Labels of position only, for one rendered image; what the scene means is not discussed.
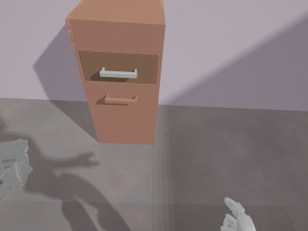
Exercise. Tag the left robot hand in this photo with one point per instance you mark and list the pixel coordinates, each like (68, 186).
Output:
(13, 155)

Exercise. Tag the handle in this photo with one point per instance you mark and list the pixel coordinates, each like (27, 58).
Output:
(118, 74)
(121, 101)

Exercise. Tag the right robot hand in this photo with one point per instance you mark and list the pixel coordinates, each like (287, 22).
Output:
(243, 221)

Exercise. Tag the drawer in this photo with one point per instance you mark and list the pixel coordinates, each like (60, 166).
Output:
(93, 62)

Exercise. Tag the cabinet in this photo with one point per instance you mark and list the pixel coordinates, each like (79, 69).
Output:
(125, 27)

